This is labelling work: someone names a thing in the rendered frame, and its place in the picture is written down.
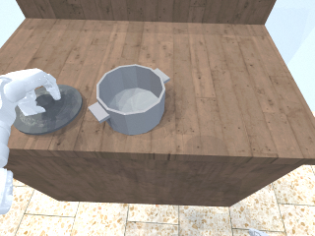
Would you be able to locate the left robot upper arm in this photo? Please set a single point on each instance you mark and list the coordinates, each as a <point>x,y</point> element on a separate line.
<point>6,190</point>

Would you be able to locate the left robot forearm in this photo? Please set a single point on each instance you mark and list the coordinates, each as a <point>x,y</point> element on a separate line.
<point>12,91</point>

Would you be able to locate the robot left hand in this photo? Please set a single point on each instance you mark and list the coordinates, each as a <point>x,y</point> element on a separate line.
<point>32,79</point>

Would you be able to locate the knob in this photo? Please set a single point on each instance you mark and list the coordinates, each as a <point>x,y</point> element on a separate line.
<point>46,101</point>

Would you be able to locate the pot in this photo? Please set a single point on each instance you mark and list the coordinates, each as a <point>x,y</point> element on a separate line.
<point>130,98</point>

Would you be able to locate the table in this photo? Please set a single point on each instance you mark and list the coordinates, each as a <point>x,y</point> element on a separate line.
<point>234,119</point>

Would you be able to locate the lid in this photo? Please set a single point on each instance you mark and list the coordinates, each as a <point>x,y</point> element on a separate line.
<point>63,112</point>

